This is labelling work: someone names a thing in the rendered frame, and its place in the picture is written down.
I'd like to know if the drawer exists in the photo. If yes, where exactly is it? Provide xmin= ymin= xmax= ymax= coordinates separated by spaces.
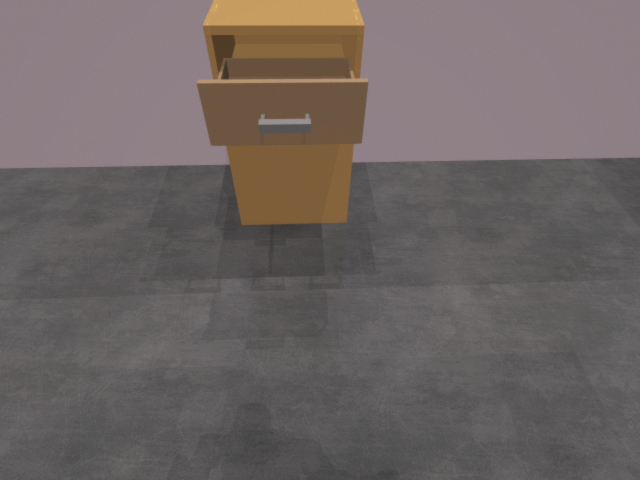
xmin=197 ymin=57 xmax=368 ymax=146

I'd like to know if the cabinet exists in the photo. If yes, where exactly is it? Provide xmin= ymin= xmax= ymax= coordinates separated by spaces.
xmin=203 ymin=0 xmax=365 ymax=225

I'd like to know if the handle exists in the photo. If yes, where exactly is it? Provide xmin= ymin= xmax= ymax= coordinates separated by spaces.
xmin=258 ymin=114 xmax=311 ymax=134

